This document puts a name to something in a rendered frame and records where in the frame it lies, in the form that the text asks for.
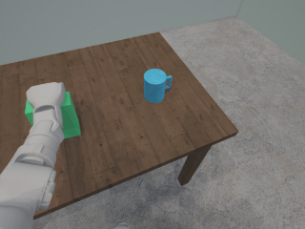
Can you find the table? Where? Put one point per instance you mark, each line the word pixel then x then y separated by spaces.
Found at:
pixel 123 135

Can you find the robot left hand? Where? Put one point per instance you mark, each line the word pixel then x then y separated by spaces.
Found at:
pixel 46 93

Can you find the left robot shin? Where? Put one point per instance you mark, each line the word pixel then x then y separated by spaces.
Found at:
pixel 123 225

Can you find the left robot forearm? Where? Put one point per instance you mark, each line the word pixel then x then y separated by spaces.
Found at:
pixel 43 141

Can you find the left robot upper arm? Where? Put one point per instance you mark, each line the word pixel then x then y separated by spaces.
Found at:
pixel 25 189

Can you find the sponge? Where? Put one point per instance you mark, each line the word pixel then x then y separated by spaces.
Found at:
pixel 70 124

